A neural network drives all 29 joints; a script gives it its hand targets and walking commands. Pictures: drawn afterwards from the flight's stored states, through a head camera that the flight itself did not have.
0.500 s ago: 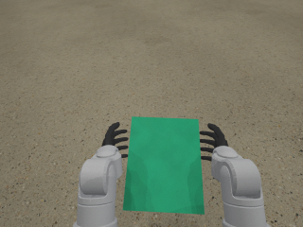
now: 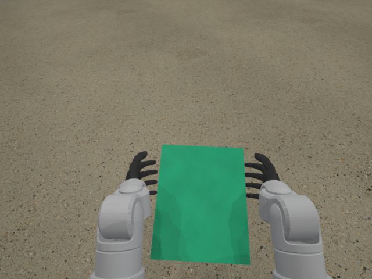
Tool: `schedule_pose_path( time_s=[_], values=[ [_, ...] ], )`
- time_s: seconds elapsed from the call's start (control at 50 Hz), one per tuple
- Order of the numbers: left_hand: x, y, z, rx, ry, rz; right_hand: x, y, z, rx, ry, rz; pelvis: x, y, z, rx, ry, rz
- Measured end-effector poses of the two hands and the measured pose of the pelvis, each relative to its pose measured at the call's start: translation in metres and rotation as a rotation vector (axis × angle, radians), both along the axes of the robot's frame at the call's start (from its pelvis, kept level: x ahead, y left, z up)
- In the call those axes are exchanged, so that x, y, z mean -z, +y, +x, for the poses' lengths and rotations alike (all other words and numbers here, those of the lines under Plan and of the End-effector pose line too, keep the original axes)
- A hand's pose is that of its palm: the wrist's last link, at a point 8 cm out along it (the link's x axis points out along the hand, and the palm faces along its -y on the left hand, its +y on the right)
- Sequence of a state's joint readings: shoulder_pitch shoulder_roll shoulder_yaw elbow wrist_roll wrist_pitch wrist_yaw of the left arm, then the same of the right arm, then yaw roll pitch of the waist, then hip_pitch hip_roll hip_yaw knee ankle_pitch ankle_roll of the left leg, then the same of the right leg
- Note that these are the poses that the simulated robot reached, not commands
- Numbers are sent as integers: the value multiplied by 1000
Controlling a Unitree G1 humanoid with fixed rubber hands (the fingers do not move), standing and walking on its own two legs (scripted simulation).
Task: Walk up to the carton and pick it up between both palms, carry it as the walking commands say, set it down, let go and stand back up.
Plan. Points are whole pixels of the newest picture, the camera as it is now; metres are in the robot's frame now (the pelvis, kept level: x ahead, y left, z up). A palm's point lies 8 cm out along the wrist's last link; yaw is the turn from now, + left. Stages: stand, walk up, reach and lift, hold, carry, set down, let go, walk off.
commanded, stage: carry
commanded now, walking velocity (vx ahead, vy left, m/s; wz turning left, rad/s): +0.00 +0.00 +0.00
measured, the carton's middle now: (199, 204) +0.30 +0.00 +0.01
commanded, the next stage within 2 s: none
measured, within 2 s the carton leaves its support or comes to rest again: neither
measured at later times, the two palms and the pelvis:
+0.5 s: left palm (137, 187) +0.30 +0.13 +0.09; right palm (264, 188) +0.29 -0.13 +0.09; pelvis +0.01 +0.00 +0.00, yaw +0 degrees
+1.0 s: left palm (144, 191) +0.31 +0.12 +0.06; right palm (265, 190) +0.31 -0.14 +0.05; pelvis +0.01 -0.01 +0.00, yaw +0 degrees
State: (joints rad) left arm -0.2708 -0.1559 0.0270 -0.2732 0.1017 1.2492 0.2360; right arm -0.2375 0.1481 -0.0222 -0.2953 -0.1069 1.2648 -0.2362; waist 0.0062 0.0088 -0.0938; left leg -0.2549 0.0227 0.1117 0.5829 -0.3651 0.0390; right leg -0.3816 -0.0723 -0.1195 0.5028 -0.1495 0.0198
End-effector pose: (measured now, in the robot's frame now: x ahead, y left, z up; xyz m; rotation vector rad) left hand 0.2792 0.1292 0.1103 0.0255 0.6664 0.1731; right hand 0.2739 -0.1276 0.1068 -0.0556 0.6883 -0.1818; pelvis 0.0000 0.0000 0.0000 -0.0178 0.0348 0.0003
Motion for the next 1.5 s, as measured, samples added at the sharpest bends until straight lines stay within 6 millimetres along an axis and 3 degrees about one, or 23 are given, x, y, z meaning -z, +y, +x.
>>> schedule_pose_path(
  time_s=[0.32,0.7,0.98,1.5],
  values=[
    [5,3,7,2,8,1,5,2,7,-3,11,0,0,2,4,1,-2,0],
    [34,1,22,14,11,-6,34,-2,27,-17,16,9,1,-1,8,-4,3,0],
    [54,-5,27,35,6,-1,52,-10,33,-30,8,14,0,-7,12,-7,4,2],
    [66,-13,28,61,-13,-1,65,-21,34,-51,-16,19,-2,-16,18,-10,0,2]
  ],
)
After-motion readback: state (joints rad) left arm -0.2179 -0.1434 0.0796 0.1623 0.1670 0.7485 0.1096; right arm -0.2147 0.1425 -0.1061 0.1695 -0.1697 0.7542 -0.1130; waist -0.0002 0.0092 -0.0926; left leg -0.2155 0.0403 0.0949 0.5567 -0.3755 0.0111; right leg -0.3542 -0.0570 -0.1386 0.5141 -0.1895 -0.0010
